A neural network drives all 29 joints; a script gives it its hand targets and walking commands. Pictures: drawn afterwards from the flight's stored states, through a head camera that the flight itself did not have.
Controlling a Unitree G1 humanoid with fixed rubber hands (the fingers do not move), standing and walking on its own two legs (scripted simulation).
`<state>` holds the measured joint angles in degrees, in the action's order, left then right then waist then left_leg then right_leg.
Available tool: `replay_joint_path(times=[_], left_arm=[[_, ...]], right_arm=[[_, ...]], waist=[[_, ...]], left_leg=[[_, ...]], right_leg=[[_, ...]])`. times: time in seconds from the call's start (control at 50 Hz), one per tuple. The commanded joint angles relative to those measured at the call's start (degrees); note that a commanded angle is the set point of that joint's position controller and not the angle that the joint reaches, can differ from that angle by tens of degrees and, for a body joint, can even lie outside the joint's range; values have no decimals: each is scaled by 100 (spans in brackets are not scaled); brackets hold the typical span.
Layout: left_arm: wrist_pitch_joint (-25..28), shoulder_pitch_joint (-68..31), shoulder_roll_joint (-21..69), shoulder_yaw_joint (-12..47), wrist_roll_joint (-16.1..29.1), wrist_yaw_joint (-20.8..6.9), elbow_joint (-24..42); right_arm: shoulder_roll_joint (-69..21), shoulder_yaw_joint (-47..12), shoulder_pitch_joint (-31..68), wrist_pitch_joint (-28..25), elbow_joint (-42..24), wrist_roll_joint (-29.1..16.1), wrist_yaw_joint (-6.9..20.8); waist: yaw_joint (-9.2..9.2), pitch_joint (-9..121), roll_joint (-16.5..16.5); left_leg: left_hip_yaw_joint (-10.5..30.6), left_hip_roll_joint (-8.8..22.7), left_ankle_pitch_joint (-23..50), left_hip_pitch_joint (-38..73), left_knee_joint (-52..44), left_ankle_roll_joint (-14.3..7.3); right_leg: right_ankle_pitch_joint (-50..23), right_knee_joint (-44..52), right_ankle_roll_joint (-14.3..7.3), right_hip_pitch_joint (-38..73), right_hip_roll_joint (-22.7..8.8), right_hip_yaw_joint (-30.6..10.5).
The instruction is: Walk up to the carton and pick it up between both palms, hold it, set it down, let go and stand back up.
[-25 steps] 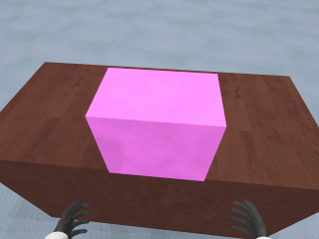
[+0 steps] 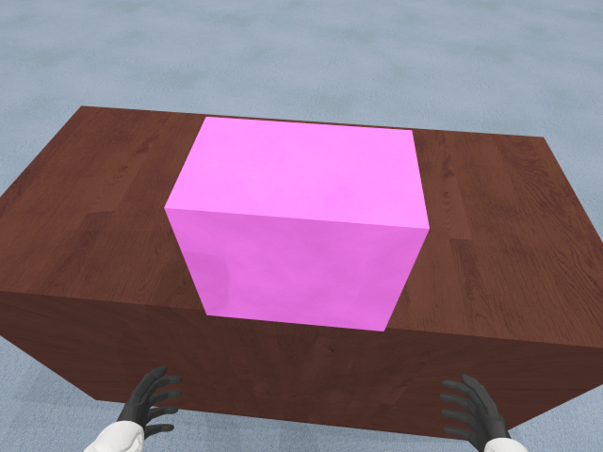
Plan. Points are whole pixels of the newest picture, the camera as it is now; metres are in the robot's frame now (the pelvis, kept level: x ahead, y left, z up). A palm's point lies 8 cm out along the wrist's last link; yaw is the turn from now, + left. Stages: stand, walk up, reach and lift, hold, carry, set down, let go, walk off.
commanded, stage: set down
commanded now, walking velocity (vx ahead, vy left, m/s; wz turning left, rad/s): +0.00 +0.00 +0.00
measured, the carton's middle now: (300, 230) +0.40 +0.05 +0.05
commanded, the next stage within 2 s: let go in 0.62 s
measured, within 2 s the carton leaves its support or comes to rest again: neither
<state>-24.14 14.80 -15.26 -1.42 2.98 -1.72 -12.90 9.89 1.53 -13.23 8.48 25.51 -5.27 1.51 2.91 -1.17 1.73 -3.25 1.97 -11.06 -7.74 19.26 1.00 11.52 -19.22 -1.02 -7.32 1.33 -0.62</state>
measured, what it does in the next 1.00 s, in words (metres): stands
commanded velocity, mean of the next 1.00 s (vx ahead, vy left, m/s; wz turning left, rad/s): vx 0.00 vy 0.00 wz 0.00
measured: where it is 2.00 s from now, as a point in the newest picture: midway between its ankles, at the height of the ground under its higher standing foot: outside the picture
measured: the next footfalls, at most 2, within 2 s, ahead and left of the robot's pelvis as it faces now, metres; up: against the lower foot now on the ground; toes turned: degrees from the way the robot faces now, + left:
none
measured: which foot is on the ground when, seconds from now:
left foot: down 0.00-1.00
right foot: down 0.00-1.00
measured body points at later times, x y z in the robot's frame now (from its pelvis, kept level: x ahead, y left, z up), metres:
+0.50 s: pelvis -0.02 +0.00 -0.01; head +0.01 +0.02 +0.44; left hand +0.14 +0.24 -0.12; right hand +0.14 -0.19 -0.12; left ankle -0.01 +0.13 -0.75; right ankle -0.01 -0.11 -0.75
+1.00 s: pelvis +0.00 +0.01 +0.00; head +0.02 +0.03 +0.45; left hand +0.18 +0.23 -0.08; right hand +0.18 -0.24 -0.09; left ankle -0.01 +0.13 -0.75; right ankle -0.01 -0.11 -0.75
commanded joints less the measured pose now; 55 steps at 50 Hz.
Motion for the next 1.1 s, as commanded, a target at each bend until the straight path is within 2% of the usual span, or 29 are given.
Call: replay_joint_path(times=[0.0,0.02,0.04,0.06,0.1,0.12,0.14,0.16,0.18,0.22,0.24,0.26,0.28,0.3,0.32,0.34,0.36,0.38,0.42,0.46,0.5,0.56,0.64,0.74,0.82,0.9,1.0,1.08], left_arm=[[476,-379,-538,-201,-20,123,502],[594,-411,-557,-180,7,142,408],[732,-342,-635,-150,-8,152,467],[887,-338,-585,-79,-23,194,421],[1142,-436,-560,28,29,216,187],[1202,-455,-476,51,79,222,118],[1263,-459,-537,11,96,224,74],[1288,-506,-551,-45,102,224,69],[1309,-471,-563,-3,102,244,40],[1313,-410,-519,25,21,241,-224],[1335,-416,-524,12,19,244,-243],[1340,-426,-472,105,17,238,-319],[1352,-502,-446,187,50,265,-359],[12,-2214,-270,89,-257,-19,-3318],[-438,-1846,-576,-220,-354,-77,-2348],[-659,-2120,-542,-247,-260,-16,-1495],[-832,-2408,-634,-247,-287,69,-1336],[-991,-2390,-545,-181,-287,127,-1138],[-1104,-2182,-661,-167,-356,121,-852],[-1166,-1939,-558,-181,-536,79,-736],[-1249,-1787,-357,-176,-670,62,-785],[-1348,-1855,-101,-125,-716,86,-947],[-1330,-2114,-70,-140,-674,137,-969],[-1137,-1682,-223,-52,-497,204,-109],[-1000,-1077,-282,70,-445,179,364],[-625,-706,-269,82,-493,113,310],[426,-450,-308,-21,-526,68,85],[1090,-463,-343,-2,-417,112,-213]], right_arm=[[470,269,347,-467,-467,191,69],[546,309,404,-643,-374,278,51],[544,327,356,-797,-367,270,47],[478,387,405,-984,-287,359,56],[416,439,385,-1229,-116,455,67],[443,425,423,-1278,3,435,78],[493,437,394,-1340,92,453,51],[551,419,451,-1396,50,454,23],[556,375,414,-1433,117,440,12],[521,383,511,-1531,278,449,13],[482,394,518,-1574,388,492,30],[410,410,521,-1593,455,470,46],[352,358,589,-1614,547,483,68],[-875,-206,1773,-330,2595,629,-171],[-694,-61,1881,105,1919,480,-178],[-480,-87,1914,265,1384,358,-275],[-464,-6,2122,372,1238,376,-354],[-245,133,2119,467,1072,380,-413],[-134,306,1634,604,816,355,-448],[74,379,1421,633,871,295,-422],[218,388,1427,580,1015,307,-369],[289,369,1639,450,1248,398,-277],[279,391,1846,334,1341,508,-161],[667,521,1559,196,1023,413,-28],[832,400,1205,55,844,267,61],[693,280,975,-325,868,237,163],[583,346,860,-1390,1117,419,222],[487,374,939,-2043,1344,596,174]], waist=[[0,786,-312],[-27,748,-159],[-43,832,-337],[-15,857,-341],[-70,659,-176],[-133,658,-247],[-95,679,-100],[-145,570,-131],[-98,481,-176],[-147,316,65],[-187,272,-77],[-194,318,36],[-228,320,-147],[-764,-712,234],[-241,-429,177],[-146,-203,275],[-101,46,47],[-156,345,42],[-199,712,-170],[-182,965,-527],[-165,993,-654],[-192,876,-493],[-199,931,-224],[-140,1578,-251],[-160,1430,-273],[-154,976,-248],[-182,784,-207],[-207,589,-129]], left_leg=[[-7,-147,1277,558,10,72],[7,-138,1288,483,104,33],[18,-109,1306,385,116,39],[46,-75,1145,449,69,53],[-37,-68,914,194,122,26],[9,-90,930,194,148,36],[-47,-102,849,97,131,0],[-26,-105,814,70,127,-20],[-28,-104,755,16,52,-37],[-28,-91,656,54,-9,-45],[14,-100,558,93,9,-16],[13,-103,358,187,-15,10],[-5,-87,244,336,-31,9],[176,109,-35,-305,57,106],[14,8,-258,-427,-95,122],[-124,-29,-314,-595,-21,131],[-164,-4,-347,-750,54,35],[-192,17,-286,-708,57,-31],[-193,23,190,-338,129,-151],[-162,5,676,-24,178,-87],[-94,1,931,118,203,44],[19,48,951,177,256,144],[63,103,987,178,380,99],[36,49,1928,734,371,96],[18,-64,2530,1014,249,155],[10,-142,2394,1021,217,134],[-14,-206,2017,793,349,44],[-59,-182,1319,435,393,18]], right_leg=[[-965,198,43,-399,-38,-44],[-1056,145,68,-449,-22,-39],[-1004,116,50,-448,-35,-49],[-759,111,12,-594,7,-1],[-482,94,80,-581,5,1],[-519,46,55,-634,25,-16],[-432,82,80,-446,44,-39],[-397,92,79,-426,22,-59],[-372,98,66,-334,-31,-80],[-229,166,66,-384,-49,-58],[-89,158,26,-556,-52,-57],[179,224,1,-664,-80,-32],[330,257,-16,-906,-121,-28],[1048,855,89,-1354,-795,-253],[1376,766,115,-1185,-733,-197],[1215,661,186,-1217,-724,-321],[858,402,220,-1077,-685,-330],[438,177,219,-800,-585,-251],[-306,-96,127,-324,-416,-200],[-613,-167,-60,-62,-251,-137],[-618,-138,-171,-29,-129,-61],[-501,-87,-186,-246,-73,10],[-598,-151,-120,-467,-84,3],[-1486,-166,-128,-94,86,-30],[-2107,61,-79,121,147,-91],[-2093,197,-44,21,88,-158],[-1826,91,-19,-171,30,-219],[-1234,-10,4,-406,-2,-204]])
